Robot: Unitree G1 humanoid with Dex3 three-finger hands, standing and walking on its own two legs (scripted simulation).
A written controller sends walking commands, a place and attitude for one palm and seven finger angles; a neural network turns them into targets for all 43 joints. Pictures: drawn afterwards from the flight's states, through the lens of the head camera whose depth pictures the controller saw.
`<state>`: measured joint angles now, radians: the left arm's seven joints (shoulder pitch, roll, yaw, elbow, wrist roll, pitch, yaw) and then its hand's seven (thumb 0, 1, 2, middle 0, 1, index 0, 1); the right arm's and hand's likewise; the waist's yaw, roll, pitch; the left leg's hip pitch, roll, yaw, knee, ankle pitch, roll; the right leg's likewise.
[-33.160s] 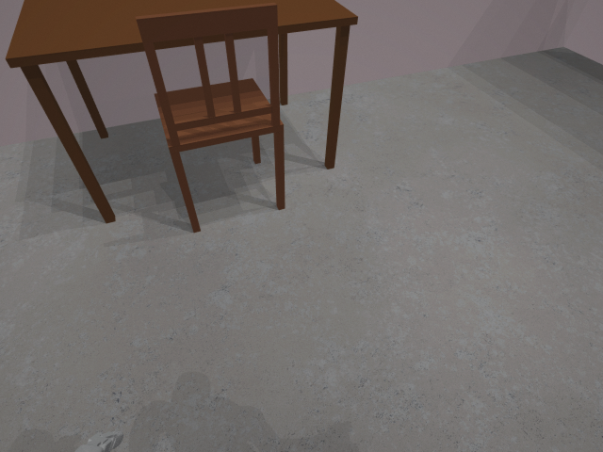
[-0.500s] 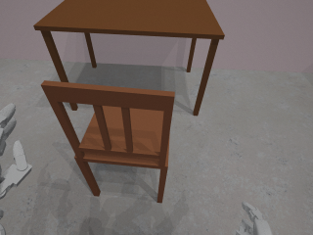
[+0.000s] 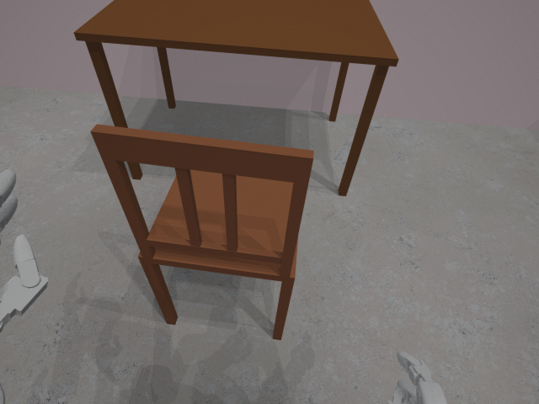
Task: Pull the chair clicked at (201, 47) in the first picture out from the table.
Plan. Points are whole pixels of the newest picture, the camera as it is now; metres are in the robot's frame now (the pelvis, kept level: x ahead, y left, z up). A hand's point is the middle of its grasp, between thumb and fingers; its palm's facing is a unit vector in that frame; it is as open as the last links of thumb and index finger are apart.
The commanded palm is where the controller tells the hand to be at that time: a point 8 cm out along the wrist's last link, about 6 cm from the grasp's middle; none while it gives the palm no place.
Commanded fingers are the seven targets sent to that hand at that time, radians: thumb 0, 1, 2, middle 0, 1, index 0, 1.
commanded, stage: let the arm hang, fingers relaxed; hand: left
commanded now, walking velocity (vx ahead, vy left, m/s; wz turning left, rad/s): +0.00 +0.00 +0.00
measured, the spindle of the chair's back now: (190, 209) +0.53 +0.21 -0.09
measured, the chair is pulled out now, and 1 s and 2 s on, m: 0.58 0.58 0.58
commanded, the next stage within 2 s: look to check the result in 1.10 s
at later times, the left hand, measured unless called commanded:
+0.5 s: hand out of the picture -0.05 +0.18 -0.18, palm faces +0.07 -0.97 -0.22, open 7.1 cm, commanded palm none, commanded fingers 0.00 0.90 0.90 -0.20 -0.30 -0.20 -0.30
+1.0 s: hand out of the picture +0.00 +0.13 -0.18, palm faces +0.06 -0.99 -0.16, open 7.3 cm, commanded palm none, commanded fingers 0.00 0.90 0.90 -0.20 -0.30 -0.20 -0.30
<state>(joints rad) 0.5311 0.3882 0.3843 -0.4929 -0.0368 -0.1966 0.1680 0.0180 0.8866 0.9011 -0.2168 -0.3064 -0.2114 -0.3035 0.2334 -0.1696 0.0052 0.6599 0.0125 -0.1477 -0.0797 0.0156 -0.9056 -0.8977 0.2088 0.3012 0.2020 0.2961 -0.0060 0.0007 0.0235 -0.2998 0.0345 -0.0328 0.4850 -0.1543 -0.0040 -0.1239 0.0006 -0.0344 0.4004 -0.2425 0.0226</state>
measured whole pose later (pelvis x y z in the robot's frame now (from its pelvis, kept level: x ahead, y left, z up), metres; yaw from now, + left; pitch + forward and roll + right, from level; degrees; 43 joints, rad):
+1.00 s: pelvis +0.01 -0.03 -0.01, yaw +2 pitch -1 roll -1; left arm 0.33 0.12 -0.01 1.05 0.01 0.01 0.04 0.02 0.93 0.90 -0.21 -0.30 -0.20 -0.30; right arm 0.35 -0.10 -0.01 1.07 -0.02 0.00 -0.03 0.01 -0.91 -0.90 0.20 0.30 0.20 0.30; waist -0.01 0.00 0.04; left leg -0.31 0.02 -0.06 0.51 -0.18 -0.03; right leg -0.16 -0.01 -0.07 0.52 -0.33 -0.01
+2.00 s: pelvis +0.02 -0.03 +0.00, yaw +3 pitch -2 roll -1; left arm 0.33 0.13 0.00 1.04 0.00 0.01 0.04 0.00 0.91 0.90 -0.20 -0.30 -0.20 -0.30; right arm 0.32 -0.11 -0.01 1.08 -0.02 0.01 -0.04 0.01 -0.91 -0.90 0.20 0.30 0.20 0.30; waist -0.01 0.01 0.07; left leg -0.29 0.02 -0.08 0.50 -0.18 -0.04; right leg -0.13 -0.01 -0.08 0.49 -0.33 -0.01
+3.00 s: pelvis +0.02 -0.03 +0.00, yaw +3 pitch -2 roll +0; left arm 0.33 0.12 0.00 1.04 0.00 0.01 0.04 0.00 0.91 0.90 -0.20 -0.30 -0.20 -0.30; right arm 0.31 -0.12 -0.01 1.08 -0.01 0.01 -0.04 0.01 -0.91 -0.90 0.20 0.30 0.20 0.30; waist 0.00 0.01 0.08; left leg -0.28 0.03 -0.09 0.50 -0.18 -0.04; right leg -0.12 0.00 -0.09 0.49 -0.33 -0.02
